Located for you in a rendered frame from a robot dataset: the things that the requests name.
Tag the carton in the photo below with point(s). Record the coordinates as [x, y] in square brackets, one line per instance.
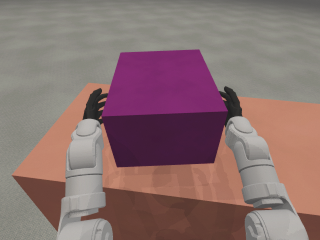
[163, 108]

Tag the right robot forearm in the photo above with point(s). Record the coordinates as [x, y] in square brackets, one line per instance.
[261, 186]

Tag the robot left upper arm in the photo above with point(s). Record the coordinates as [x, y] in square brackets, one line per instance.
[93, 229]

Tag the left robot forearm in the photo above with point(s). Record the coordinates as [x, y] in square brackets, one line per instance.
[83, 172]

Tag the robot left hand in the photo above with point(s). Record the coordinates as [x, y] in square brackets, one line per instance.
[92, 106]

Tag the robot right hand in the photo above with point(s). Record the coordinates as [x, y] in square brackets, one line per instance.
[232, 104]

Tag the robot right upper arm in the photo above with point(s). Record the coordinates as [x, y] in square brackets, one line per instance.
[277, 224]

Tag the pedestal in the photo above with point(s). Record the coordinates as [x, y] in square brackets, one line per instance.
[186, 201]

